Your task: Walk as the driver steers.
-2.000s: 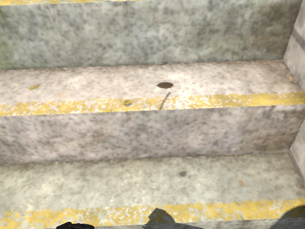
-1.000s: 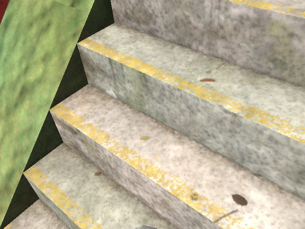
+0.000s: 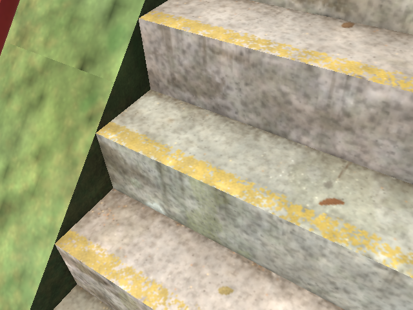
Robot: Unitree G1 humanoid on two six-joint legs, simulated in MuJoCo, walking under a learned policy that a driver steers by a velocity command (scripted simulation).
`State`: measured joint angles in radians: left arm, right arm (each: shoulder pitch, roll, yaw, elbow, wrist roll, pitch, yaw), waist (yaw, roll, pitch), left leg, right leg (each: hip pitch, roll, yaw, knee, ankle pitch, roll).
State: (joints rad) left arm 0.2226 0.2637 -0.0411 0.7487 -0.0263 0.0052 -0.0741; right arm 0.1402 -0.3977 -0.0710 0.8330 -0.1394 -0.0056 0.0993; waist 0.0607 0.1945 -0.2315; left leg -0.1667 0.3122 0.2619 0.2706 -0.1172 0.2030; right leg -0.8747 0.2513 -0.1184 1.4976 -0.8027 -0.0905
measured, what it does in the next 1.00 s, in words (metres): climbs, turning right: left foot, then right foot 0.22 m higher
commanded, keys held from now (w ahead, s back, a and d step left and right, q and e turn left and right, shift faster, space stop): w+e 0.76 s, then w+q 0.24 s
